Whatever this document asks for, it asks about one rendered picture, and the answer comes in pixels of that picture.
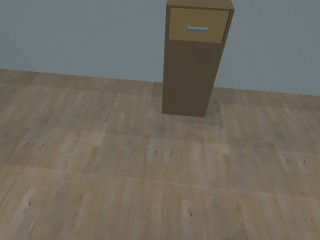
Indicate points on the cabinet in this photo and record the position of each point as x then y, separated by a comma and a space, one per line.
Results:
190, 67

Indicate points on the drawer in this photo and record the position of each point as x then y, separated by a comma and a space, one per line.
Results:
215, 21

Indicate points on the handle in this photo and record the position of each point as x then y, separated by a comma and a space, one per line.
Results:
197, 29

